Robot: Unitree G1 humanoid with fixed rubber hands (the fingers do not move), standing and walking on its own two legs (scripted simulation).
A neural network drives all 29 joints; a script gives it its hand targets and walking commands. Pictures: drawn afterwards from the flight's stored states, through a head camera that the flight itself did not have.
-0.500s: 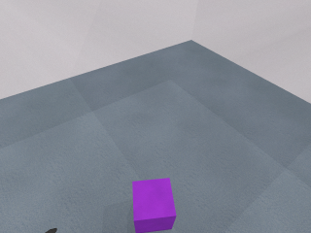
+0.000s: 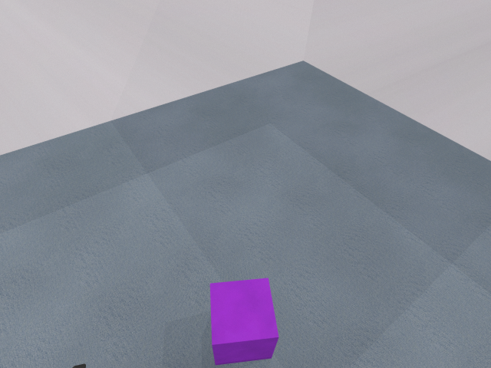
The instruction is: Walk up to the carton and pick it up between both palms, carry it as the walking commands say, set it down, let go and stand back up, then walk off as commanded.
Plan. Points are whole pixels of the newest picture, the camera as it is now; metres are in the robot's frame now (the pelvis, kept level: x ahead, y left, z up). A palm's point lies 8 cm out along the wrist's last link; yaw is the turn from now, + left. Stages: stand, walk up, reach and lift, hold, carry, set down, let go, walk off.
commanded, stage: stand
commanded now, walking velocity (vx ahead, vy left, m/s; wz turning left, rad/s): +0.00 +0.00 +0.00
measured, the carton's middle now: (241, 322) +0.43 +0.01 -0.66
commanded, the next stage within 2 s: walk off in 0.12 s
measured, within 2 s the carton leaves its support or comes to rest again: neither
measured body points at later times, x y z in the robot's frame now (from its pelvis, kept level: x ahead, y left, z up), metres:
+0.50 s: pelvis -0.01 +0.01 -0.01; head +0.00 +0.02 +0.44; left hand +0.07 +0.33 -0.13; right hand +0.07 -0.30 -0.13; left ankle -0.03 +0.11 -0.70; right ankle -0.02 -0.12 -0.75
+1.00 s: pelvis -0.03 +0.14 -0.01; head +0.00 +0.14 +0.43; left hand -0.03 +0.45 -0.13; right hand +0.14 -0.10 -0.15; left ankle -0.02 +0.23 -0.75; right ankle +0.00 +0.04 -0.72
